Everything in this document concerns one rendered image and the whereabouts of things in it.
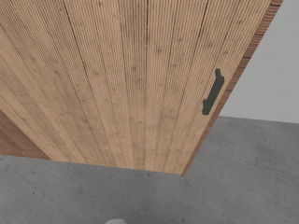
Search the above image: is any wardrobe door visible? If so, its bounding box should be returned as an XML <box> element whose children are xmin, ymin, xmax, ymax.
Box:
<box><xmin>0</xmin><ymin>0</ymin><xmax>272</xmax><ymax>175</ymax></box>
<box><xmin>0</xmin><ymin>109</ymin><xmax>44</xmax><ymax>153</ymax></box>

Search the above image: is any handle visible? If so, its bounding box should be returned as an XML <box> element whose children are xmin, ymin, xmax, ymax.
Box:
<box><xmin>202</xmin><ymin>68</ymin><xmax>225</xmax><ymax>116</ymax></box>

